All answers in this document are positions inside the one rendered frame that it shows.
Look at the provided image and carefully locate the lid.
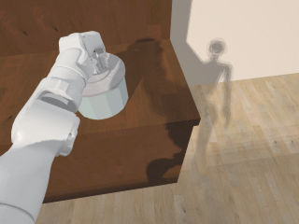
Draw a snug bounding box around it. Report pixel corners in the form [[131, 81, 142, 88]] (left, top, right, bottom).
[[81, 52, 126, 98]]

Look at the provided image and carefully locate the knob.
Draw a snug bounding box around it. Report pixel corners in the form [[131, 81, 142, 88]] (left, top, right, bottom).
[[93, 59, 99, 68]]

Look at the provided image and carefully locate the pot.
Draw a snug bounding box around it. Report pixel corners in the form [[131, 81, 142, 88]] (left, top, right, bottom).
[[78, 77, 129, 120]]

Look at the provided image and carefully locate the left robot upper arm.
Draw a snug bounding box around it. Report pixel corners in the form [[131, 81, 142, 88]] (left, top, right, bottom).
[[0, 99, 80, 224]]

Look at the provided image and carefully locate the robot left hand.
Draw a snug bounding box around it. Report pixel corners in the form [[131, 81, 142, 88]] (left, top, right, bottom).
[[82, 31, 108, 76]]

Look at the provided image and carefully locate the table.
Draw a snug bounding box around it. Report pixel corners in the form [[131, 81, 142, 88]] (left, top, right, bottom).
[[0, 0, 201, 204]]

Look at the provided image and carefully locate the robot left forearm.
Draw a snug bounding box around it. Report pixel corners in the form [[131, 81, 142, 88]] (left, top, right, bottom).
[[11, 33, 94, 143]]

